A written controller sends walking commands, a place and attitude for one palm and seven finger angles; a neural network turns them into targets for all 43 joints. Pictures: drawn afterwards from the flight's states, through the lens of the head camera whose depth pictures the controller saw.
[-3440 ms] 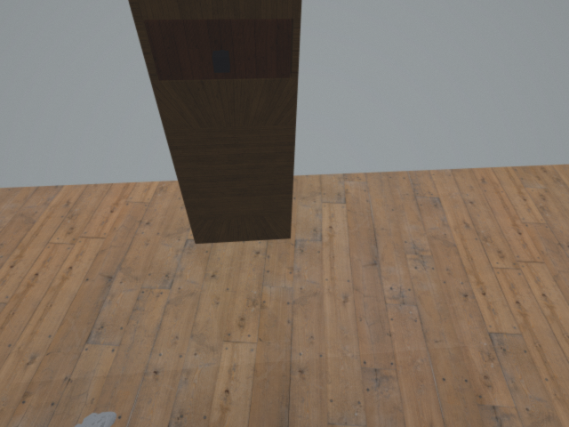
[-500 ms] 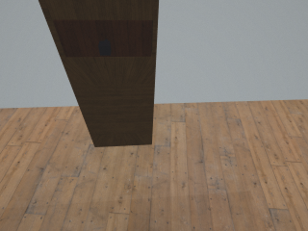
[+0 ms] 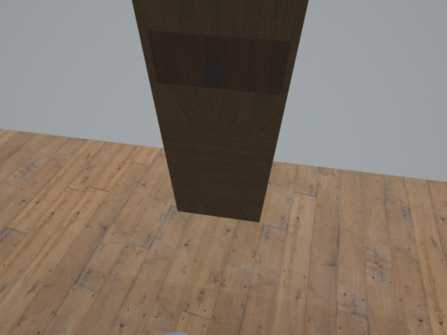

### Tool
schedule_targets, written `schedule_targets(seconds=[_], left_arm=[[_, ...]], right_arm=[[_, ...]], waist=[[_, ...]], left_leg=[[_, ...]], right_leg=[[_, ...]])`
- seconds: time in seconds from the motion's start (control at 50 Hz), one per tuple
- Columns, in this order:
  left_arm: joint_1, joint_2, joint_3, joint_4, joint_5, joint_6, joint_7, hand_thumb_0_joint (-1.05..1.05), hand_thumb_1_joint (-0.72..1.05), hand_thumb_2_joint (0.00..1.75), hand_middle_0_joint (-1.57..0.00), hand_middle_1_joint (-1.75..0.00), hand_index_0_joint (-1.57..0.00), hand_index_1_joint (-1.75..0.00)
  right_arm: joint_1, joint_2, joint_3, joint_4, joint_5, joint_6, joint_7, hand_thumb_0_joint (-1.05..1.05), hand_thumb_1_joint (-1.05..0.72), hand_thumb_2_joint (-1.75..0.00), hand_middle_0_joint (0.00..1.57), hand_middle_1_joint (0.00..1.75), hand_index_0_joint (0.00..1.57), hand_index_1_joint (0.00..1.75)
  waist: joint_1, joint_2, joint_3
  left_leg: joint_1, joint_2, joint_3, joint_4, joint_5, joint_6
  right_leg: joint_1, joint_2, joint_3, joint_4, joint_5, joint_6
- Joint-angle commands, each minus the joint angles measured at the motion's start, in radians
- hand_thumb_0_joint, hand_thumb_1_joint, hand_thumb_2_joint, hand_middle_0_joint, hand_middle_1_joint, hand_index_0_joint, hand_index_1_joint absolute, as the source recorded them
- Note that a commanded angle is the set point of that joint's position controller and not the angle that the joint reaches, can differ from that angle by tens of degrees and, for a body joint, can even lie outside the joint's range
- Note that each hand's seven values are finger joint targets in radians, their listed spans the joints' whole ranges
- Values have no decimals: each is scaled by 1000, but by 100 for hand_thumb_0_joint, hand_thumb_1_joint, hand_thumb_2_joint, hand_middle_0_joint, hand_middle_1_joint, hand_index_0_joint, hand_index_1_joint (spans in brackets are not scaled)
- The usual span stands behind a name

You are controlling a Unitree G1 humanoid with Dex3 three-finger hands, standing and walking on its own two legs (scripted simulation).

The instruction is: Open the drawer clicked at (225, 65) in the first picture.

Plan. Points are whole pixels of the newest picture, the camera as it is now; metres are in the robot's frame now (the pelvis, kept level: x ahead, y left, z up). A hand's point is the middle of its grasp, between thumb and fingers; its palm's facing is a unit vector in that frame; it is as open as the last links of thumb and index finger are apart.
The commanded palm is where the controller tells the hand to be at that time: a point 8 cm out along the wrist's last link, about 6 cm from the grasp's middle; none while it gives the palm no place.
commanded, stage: take the last steps up to it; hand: left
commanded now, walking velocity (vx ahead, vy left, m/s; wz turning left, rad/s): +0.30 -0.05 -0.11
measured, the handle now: (214, 72) +0.75 +0.12 +0.08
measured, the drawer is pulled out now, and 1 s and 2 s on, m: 0.00 0.00 0.00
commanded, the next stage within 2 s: come to a stop and stand still in 0.46 s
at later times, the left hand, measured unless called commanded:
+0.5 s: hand (157, 270) +0.28 +0.19 -0.17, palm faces -0.08 -0.97 -0.21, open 7.4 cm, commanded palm none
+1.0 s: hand (171, 258) +0.31 +0.17 -0.16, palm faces +0.00 -0.97 -0.26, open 7.3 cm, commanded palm none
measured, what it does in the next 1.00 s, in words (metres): walks ahead: left foot, then right foot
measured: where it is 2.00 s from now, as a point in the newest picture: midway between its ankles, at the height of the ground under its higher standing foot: outside the picture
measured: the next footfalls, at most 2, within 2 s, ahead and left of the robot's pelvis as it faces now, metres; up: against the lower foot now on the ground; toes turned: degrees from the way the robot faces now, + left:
left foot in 0.06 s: +0.10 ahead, +0.14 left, +0.00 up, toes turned +7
right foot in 0.56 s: +0.33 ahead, -0.12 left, +0.00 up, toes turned -12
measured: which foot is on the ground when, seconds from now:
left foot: up 0.00-0.04, down 0.06-0.58, up 0.60-1.00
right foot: down 0.00-0.08, up 0.10-0.54, down 0.56-1.00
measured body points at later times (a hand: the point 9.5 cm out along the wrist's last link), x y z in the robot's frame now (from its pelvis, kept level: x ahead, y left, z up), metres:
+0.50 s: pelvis +0.16 +0.01 -0.01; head +0.18 +0.00 +0.44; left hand +0.28 +0.25 -0.15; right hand +0.08 -0.19 -0.17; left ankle +0.06 +0.13 -0.74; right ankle +0.27 -0.11 -0.72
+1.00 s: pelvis +0.22 -0.02 +0.00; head +0.26 -0.04 +0.45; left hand +0.31 +0.22 -0.14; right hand +0.29 -0.26 -0.16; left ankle +0.21 +0.12 -0.69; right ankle +0.29 -0.11 -0.74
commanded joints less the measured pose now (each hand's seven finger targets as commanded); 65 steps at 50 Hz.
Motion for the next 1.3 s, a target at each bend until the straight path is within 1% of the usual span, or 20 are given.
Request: schedule_targets(seconds=[0.0, 0.02, 0.04, 0.06, 0.08, 0.14, 0.2, 0.44, 0.5, 0.52, 0.54, 0.56, 0.66, 0.86, 1.0, 1.08, 1.12, 1.16, 1.2, 1.28], left_arm=[[19, 186, 41, -8, -9, -4, 6, 0, 90, 90, -20, -30, -20, -30], [22, 159, 37, -7, -13, -4, 4, 0, 90, 90, -20, -30, -20, -30], [37, 108, 29, -26, -21, -2, -3, 0, 90, 90, -20, -30, -20, -30], [-22, 96, 24, -66, -18, -2, -3, 0, 90, 90, -20, -30, -20, -30], [-77, 117, 34, -83, -14, 4, 0, 0, 90, 90, -20, -30, -20, -30], [-104, 97, 45, -45, -8, 14, -20, 0, 90, 90, -20, -30, -20, -30], [-51, 57, 47, -34, -3, 35, -23, 0, 90, 90, -20, -30, -20, -30], [-357, 115, 44, -168, -14, 45, -33, 0, 90, 90, -20, -30, -20, -30], [-190, 148, 56, -121, -10, 28, -29, 0, 90, 90, -20, -30, -20, -30], [-68, 196, 69, -83, -6, 14, -23, 0, 90, 90, -20, -30, -20, -30], [4, 303, 92, -68, 0, 0, -9, 0, 90, 90, -20, -30, -20, -30], [23, 333, 89, -70, -26, 1, -4, 0, 90, 90, -20, -30, -20, -30], [-336, 202, 42, -164, -19, 22, 30, 0, 90, 90, -20, -30, -20, -30], [-289, 243, 72, -179, -10, 53, 40, 0, 90, 90, -20, -30, -20, -30], [-280, 271, 81, -187, 4, 66, 32, 0, 90, 90, -20, -30, -20, -30], [-292, 256, 73, -179, -11, 77, 24, 0, 90, 90, -20, -30, -20, -30], [-289, 168, 51, -199, -24, 88, 15, 0, 90, 90, -20, -30, -20, -30], [-301, 187, 57, -179, -11, 105, 14, 0, 90, 90, -20, -30, -20, -30], [-238, 182, 59, -144, -9, 103, 8, 0, 90, 90, -20, -30, -20, -30], [-217, 158, 37, -115, -15, 81, 10, 0, 90, 90, -20, -30, -20, -30]], right_arm=[[21, -19, 10, -61, 6, -67, -6, 0, -90, -90, 20, 30, 20, 30], [146, -68, -1, -15, 5, -76, -19, 0, -90, -90, 20, 30, 20, 30], [274, -185, -31, 15, 0, -84, -30, 0, -90, -90, 20, 30, 20, 30], [369, -244, -42, 33, 5, -81, -38, 0, -90, -90, 20, 30, 20, 30], [325, -236, -40, 27, 7, -71, -43, 0, -90, -90, 20, 30, 20, 30], [129, -76, 2, -3, 11, -92, -49, 0, -90, -90, 20, 30, 20, 30], [138, -24, 6, -8, 8, -110, -53, 0, -90, -90, 20, 30, 20, 30], [208, -91, -4, 26, -7, -89, -53, 0, -90, -90, 20, 30, 20, 30], [182, -118, -7, 30, 1, -80, -53, 0, -90, -90, 20, 30, 20, 30], [177, -107, -6, 28, 9, -82, -46, 0, -90, -90, 20, 30, 20, 30], [249, -38, 7, 22, 22, -82, -36, 0, -90, -90, 20, 30, 20, 30], [244, -37, 12, 5, 29, -68, -43, 0, -90, -90, 20, 30, 20, 30], [214, 27, 21, 47, 31, -8, -52, 0, -90, -90, 20, 30, 20, 30], [66, -41, -12, -47, 13, 41, -37, 0, -90, -90, 20, 30, 20, 30], [2, -41, -3, -96, 18, 18, -31, 0, -90, -90, 20, 30, 20, 30], [103, -59, 3, -66, 20, -7, -33, 0, -90, -90, 20, 30, 20, 30], [28, -175, -12, -111, 3, -9, -37, 0, -90, -90, 20, 30, 20, 30], [-96, -150, 6, -137, -1, -11, -51, 0, -90, -90, 20, 30, 20, 30], [-117, -127, 17, -126, 2, -14, -60, 0, -90, -90, 20, 30, 20, 30], [-29, -112, 19, -81, 12, -30, -64, 0, -90, -90, 20, 30, 20, 30]], waist=[[-79, -163, 90], [-127, -60, 10], [-173, 193, -108], [-203, 289, -120], [-188, 170, -47], [-98, 101, 111], [-61, 129, 95], [-96, 109, 169], [-12, 67, 59], [45, -1, -20], [51, -265, -158], [32, -251, -216], [-94, -14, -11], [-47, -105, -74], [-27, -178, -78], [-81, -88, -94], [-66, 295, 14], [-42, 250, 88], [-11, 189, 91], [-41, 121, 8]], left_leg=[[233, -82, 118, -260, 99, 17], [443, -41, 69, -317, 114, 32], [651, 201, -233, -345, 70, 94], [656, 367, -469, -493, 79, 172], [564, 395, -462, -529, 26, 199], [290, 277, -215, -556, 207, 143], [259, 205, -56, -552, 399, 121], [356, 221, 4, -483, 593, 135], [328, 191, 45, -257, 709, 98], [240, 137, 80, -72, 594, 63], [25, -5, 138, 245, 112, 14], [14, -63, 18, 430, -290, 10], [119, 11, -87, 324, -121, -7], [-23, -52, -99, 299, -97, -52], [89, -62, -57, 15, -124, -29], [343, -53, -34, -373, 84, -11], [191, 242, -365, -581, 51, 98], [-12, 218, -308, -633, 42, 143], [69, 142, -197, -558, 183, 129], [319, 126, -158, -472, 485, 152]], right_leg=[[-196, -148, 104, 35, 332, -114], [-272, -112, 71, 219, 358, -89], [-469, -21, -3, 470, 61, -35], [-605, 39, 10, 712, -231, -22], [-633, -7, 86, 812, -213, -45], [-583, -86, 107, 845, -2, -33], [-541, -64, 82, 799, 89, -12], [-511, -29, 11, 339, 142, -38], [-225, 36, -30, 215, 191, -68], [-34, 4, 17, 160, 265, -83], [176, -251, 362, 95, 411, -177], [132, -371, 506, 0, 617, -248], [-316, -264, 197, -30, 695, -202], [-171, -285, 215, -9, 709, -229], [-175, -256, 249, -36, 425, -219], [-301, -167, 187, 49, 153, -110], [-439, 8, 36, 284, -99, -10], [-349, 8, 143, 477, -105, -10], [-382, 35, 150, 581, -41, -14], [-410, 23, 119, 475, -57, 10]])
